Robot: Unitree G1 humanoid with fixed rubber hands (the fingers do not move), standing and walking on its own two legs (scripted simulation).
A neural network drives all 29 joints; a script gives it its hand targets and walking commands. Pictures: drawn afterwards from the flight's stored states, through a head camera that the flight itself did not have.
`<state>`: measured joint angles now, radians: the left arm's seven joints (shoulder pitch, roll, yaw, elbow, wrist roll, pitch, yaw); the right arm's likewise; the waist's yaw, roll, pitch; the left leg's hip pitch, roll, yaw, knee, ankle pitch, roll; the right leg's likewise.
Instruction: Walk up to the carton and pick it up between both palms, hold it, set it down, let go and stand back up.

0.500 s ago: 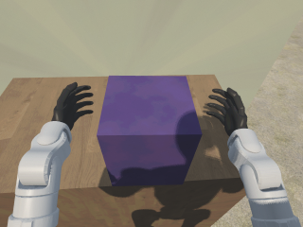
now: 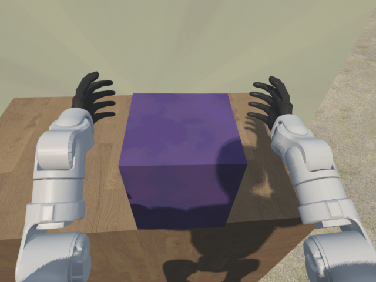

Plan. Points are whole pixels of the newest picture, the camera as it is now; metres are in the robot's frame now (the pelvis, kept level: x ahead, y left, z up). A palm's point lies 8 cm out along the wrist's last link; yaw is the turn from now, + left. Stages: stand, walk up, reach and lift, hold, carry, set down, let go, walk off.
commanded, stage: reach and lift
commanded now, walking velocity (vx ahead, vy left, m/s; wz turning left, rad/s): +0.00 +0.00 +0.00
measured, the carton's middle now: (181, 163) +0.38 +0.07 +0.05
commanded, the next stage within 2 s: none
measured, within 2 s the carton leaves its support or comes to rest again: neither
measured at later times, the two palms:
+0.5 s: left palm (89, 147) +0.36 +0.27 +0.11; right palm (282, 149) +0.41 -0.14 +0.11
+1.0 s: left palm (117, 150) +0.39 +0.22 +0.07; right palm (251, 145) +0.43 -0.09 +0.09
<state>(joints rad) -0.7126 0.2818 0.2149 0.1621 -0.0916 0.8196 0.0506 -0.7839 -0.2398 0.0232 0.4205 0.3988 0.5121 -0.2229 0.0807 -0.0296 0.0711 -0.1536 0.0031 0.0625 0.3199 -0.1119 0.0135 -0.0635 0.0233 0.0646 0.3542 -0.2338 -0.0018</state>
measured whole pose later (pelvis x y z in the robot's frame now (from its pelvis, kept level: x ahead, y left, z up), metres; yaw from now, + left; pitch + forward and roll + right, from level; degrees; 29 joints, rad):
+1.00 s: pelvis +0.02 -0.01 +0.00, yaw +0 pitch +5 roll +1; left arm -0.56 0.14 0.21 0.69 0.01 0.01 -0.07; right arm -0.66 -0.07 0.07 0.75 0.23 0.00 -0.15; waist 0.10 -0.03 -0.03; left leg -0.29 0.01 0.06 0.32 -0.12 0.00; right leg -0.20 0.03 0.06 0.35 -0.24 -0.01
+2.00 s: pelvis +0.01 +0.00 +0.00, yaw +0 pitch +3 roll +0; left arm -0.63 0.05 0.27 0.79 0.26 0.07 0.01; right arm -0.67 -0.01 -0.12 0.91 -0.02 -0.08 -0.18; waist 0.09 -0.03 -0.07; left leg -0.28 0.00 0.06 0.32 -0.10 0.02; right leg -0.19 0.02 0.06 0.35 -0.23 -0.01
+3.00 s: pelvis +0.00 +0.00 +0.00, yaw +0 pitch +0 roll +0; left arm -0.70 0.04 0.27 0.66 0.19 0.28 0.03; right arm -0.72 -0.03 -0.12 0.85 0.02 0.04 -0.19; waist 0.08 -0.03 -0.07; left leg -0.21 0.00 0.06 0.32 -0.10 0.02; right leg -0.12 0.02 0.06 0.35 -0.23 -0.01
